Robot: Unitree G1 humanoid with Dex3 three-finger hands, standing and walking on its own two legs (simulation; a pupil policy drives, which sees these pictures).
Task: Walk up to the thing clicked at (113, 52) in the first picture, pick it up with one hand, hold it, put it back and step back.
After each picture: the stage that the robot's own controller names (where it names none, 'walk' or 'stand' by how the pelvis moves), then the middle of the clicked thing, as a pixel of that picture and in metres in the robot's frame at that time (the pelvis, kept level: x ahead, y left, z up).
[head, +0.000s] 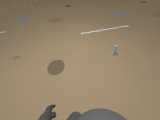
stand; (114, 50) +1.40 -0.44 -0.65
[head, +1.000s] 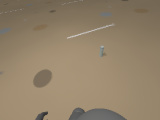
walk; (101, 51) +1.33 -0.04 -0.63
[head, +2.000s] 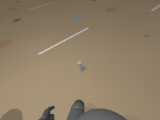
walk; (80, 67) +0.85 +0.27 -0.65
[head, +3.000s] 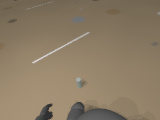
walk; (79, 83) +0.53 +0.23 -0.64
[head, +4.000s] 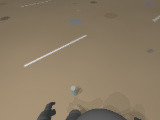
stand; (73, 91) +0.42 +0.23 -0.64
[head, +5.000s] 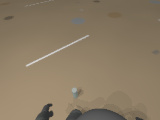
stand; (74, 93) +0.39 +0.21 -0.64
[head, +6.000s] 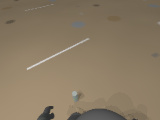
stand; (75, 96) +0.37 +0.21 -0.66
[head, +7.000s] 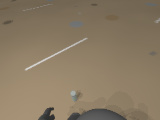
stand; (73, 96) +0.37 +0.23 -0.66
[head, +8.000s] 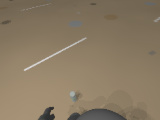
stand; (73, 96) +0.36 +0.23 -0.66
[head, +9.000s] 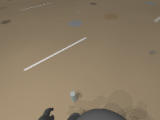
stand; (73, 96) +0.36 +0.23 -0.66
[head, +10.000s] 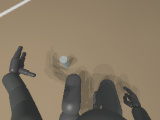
go down; (65, 62) +0.41 +0.26 -0.35
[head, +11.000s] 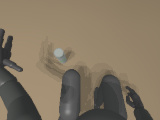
go down; (61, 57) +0.42 +0.29 -0.27
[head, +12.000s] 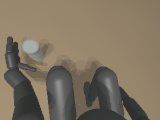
close in; (35, 53) +0.39 +0.33 -0.17
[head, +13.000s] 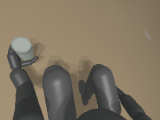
close; (25, 53) +0.39 +0.33 -0.15
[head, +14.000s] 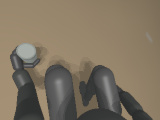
lift; (29, 56) +0.36 +0.33 -0.15
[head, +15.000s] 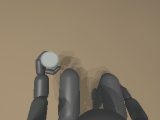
lift; (52, 62) +0.32 +0.28 -0.03
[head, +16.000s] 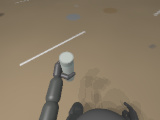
hold; (68, 69) +0.32 +0.17 +0.09
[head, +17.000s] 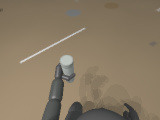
hold; (68, 71) +0.33 +0.18 +0.04
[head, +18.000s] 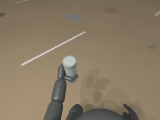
hold; (71, 71) +0.32 +0.16 +0.05
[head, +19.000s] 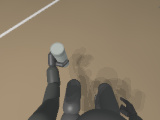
crouch; (61, 57) +0.41 +0.22 -0.04
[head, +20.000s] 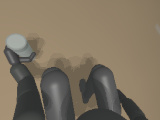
lower; (24, 50) +0.40 +0.33 -0.17
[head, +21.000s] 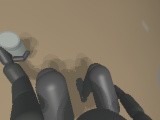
lower; (17, 49) +0.42 +0.34 -0.16
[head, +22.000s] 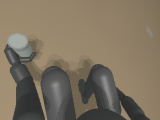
lower; (24, 50) +0.40 +0.33 -0.16
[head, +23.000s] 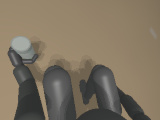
lower; (27, 52) +0.39 +0.33 -0.16
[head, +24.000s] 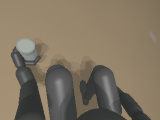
loosen; (30, 54) +0.37 +0.33 -0.16
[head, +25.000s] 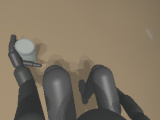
withdraw; (28, 54) +0.38 +0.32 -0.16
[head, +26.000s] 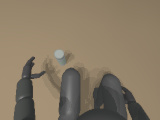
stand; (61, 58) +0.41 +0.29 -0.24
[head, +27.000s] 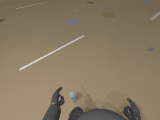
stand; (73, 97) +0.35 +0.21 -0.59
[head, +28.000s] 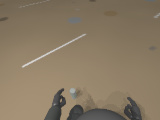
stand; (73, 93) +0.38 +0.22 -0.60
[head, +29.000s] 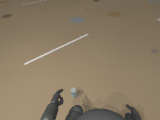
stand; (74, 93) +0.38 +0.21 -0.61
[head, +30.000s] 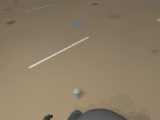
stand; (76, 94) +0.40 +0.21 -0.65
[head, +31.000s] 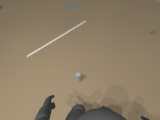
walk; (78, 77) +0.51 +0.19 -0.63
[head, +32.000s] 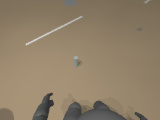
walk; (75, 62) +0.78 +0.23 -0.64
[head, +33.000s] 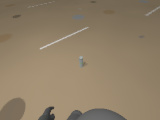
stand; (81, 62) +0.99 +0.23 -0.64
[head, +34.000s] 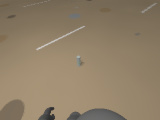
stand; (78, 61) +0.99 +0.26 -0.66
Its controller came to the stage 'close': yes
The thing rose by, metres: 0.69
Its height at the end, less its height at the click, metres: +0.00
